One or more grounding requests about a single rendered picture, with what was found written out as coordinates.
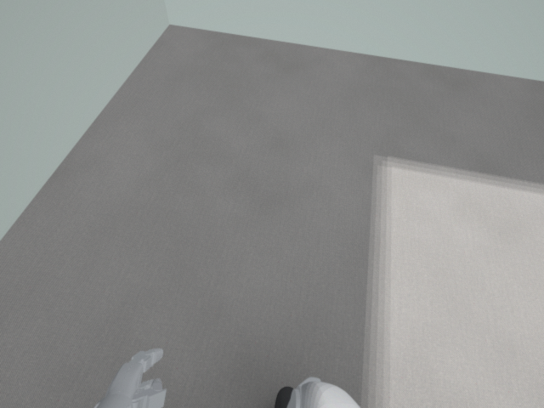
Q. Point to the robot right thigh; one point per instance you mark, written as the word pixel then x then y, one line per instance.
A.
pixel 320 395

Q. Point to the robot left hand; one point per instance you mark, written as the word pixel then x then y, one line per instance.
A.
pixel 127 381

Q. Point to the robot right foot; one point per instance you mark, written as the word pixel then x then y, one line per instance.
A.
pixel 283 397

